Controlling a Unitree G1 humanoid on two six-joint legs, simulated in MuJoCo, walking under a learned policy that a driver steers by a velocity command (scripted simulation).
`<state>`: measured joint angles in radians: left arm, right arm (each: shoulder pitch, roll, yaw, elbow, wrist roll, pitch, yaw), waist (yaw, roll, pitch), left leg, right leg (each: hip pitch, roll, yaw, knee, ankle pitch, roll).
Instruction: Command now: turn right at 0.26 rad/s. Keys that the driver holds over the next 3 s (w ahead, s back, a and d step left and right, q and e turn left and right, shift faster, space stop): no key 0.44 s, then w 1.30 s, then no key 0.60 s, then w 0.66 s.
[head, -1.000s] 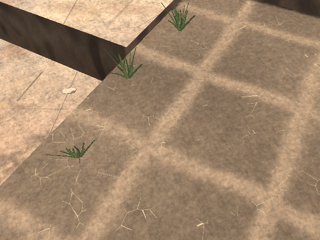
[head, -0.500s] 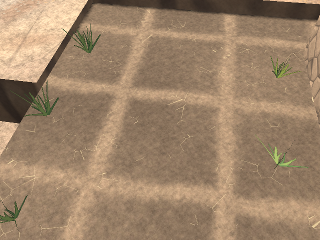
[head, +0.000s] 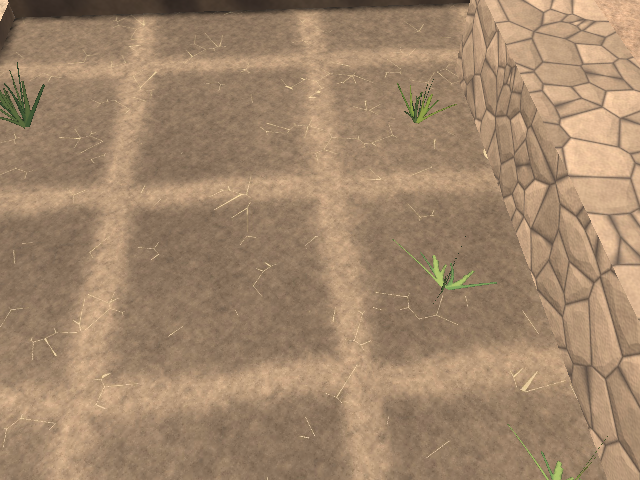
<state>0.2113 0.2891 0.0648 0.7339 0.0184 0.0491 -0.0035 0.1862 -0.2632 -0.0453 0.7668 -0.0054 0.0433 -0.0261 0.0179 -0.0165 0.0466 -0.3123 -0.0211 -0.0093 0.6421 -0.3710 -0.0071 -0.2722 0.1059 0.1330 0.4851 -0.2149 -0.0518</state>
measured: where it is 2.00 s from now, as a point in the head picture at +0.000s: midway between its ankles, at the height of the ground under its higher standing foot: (349, 374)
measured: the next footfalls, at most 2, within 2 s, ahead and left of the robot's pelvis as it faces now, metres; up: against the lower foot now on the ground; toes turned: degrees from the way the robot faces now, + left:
left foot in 0.04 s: +0.04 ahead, +0.11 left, +0.00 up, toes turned -1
right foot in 0.32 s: +0.00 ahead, -0.11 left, +0.00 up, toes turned +3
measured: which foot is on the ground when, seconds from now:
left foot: up 0.00-0.02, down 0.04-1.00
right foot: down 0.00-0.04, up 0.06-0.30, down 0.32-0.72, up 0.74-1.00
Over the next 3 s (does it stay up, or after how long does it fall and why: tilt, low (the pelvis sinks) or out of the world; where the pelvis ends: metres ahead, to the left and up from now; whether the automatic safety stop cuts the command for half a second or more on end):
stays up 0.95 -0.04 -0.02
